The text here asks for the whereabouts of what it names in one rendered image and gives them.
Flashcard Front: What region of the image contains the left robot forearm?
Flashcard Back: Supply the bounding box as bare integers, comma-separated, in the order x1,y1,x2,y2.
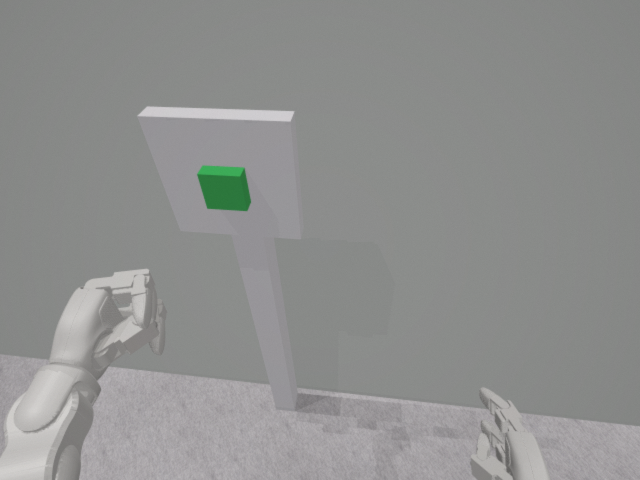
0,363,101,480

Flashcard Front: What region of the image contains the panel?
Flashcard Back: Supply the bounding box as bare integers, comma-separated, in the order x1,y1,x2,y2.
137,106,304,412

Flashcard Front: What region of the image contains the button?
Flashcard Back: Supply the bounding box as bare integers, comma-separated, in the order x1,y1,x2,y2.
197,165,251,211

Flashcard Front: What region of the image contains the left robot hand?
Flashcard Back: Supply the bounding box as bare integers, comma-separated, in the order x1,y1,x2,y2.
49,269,167,381

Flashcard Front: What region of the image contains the right robot hand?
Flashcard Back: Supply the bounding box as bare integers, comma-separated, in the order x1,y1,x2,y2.
471,387,551,480

